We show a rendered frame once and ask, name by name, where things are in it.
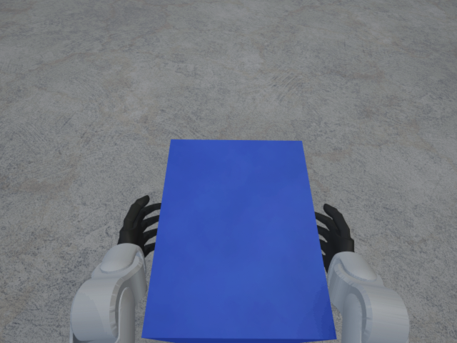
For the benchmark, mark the left robot hand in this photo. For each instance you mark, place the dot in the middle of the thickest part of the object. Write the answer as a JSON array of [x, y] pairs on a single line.
[[134, 226]]

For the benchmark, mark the carton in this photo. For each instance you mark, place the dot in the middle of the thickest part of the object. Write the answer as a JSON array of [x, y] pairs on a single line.
[[237, 257]]

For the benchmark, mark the left robot forearm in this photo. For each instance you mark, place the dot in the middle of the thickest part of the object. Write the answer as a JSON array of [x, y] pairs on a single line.
[[103, 309]]

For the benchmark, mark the right robot hand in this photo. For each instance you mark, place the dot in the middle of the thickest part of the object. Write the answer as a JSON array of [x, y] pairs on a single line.
[[338, 236]]

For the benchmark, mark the right robot forearm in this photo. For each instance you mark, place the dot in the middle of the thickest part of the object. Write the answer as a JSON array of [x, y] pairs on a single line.
[[371, 312]]

